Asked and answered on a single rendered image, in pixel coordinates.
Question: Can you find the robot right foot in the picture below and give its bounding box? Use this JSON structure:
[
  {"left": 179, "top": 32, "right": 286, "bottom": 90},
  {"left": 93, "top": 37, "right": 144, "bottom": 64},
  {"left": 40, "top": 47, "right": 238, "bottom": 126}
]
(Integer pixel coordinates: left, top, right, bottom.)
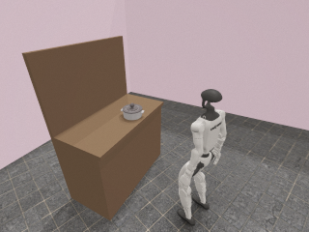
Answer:
[{"left": 191, "top": 194, "right": 210, "bottom": 210}]

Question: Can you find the robot left forearm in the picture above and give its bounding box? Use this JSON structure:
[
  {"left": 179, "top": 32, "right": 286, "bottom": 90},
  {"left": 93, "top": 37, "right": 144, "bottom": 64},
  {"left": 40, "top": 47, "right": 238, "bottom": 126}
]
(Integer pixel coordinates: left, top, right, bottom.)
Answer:
[{"left": 184, "top": 149, "right": 200, "bottom": 178}]

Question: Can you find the robot right forearm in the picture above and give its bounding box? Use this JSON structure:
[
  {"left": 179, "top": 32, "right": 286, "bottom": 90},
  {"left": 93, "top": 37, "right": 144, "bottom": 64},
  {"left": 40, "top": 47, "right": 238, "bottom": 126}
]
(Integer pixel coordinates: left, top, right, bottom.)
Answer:
[{"left": 213, "top": 136, "right": 226, "bottom": 154}]

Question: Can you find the table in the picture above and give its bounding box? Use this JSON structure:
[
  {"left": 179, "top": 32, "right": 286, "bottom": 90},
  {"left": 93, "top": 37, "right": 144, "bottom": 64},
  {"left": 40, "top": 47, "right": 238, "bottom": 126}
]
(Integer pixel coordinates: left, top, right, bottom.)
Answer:
[{"left": 22, "top": 36, "right": 164, "bottom": 220}]

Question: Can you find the right robot hand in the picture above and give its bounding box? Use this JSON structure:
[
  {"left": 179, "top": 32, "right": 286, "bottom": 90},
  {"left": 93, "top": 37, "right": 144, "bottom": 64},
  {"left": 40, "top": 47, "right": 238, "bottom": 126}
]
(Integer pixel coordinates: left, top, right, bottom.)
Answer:
[{"left": 212, "top": 150, "right": 221, "bottom": 165}]

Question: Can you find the lid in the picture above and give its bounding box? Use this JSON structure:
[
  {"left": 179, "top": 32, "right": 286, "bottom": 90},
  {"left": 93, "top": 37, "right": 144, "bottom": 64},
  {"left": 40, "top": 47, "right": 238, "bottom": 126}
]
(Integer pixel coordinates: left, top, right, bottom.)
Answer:
[{"left": 122, "top": 103, "right": 143, "bottom": 114}]

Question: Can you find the pot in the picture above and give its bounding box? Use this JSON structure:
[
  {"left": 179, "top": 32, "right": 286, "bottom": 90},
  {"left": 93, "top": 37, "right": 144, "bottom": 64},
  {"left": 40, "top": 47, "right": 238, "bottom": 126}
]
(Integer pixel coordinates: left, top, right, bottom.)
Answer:
[{"left": 121, "top": 109, "right": 145, "bottom": 121}]

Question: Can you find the robot head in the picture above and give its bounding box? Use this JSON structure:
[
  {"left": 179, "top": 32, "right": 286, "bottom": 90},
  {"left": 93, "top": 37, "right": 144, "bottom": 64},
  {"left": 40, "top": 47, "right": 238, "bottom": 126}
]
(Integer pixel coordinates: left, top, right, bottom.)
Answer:
[{"left": 200, "top": 89, "right": 223, "bottom": 121}]

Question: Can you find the robot left upper arm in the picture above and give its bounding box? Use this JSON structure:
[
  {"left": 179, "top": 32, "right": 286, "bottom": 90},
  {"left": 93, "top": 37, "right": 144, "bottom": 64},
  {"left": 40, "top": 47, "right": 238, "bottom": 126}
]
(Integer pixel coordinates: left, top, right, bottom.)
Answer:
[{"left": 190, "top": 119, "right": 205, "bottom": 158}]

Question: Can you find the robot right upper arm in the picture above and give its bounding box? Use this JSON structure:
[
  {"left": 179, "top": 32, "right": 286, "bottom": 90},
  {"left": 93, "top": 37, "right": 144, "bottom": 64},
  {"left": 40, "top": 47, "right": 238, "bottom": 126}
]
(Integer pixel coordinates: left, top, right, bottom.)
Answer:
[{"left": 214, "top": 109, "right": 227, "bottom": 138}]

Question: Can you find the left robot hand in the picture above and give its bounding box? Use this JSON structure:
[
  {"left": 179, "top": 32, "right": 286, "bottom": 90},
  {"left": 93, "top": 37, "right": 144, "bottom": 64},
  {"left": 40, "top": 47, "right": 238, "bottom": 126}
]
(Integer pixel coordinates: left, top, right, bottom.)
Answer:
[{"left": 178, "top": 174, "right": 191, "bottom": 192}]

